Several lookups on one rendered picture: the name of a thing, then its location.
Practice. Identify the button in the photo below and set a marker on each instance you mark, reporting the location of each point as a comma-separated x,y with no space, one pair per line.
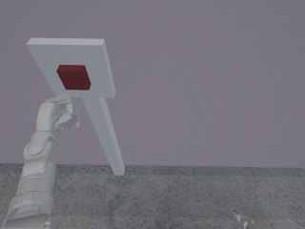
74,77

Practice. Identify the robot left forearm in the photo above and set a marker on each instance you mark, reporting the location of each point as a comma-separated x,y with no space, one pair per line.
34,190

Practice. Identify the robot left hand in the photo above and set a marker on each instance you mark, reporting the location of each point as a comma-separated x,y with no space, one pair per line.
50,119

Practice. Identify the robot left upper arm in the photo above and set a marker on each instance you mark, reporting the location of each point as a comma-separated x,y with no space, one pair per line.
42,221

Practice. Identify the panel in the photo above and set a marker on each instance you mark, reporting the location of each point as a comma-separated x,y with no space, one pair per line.
92,53

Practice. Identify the robot right hand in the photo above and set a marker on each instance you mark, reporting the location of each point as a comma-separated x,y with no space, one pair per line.
245,221

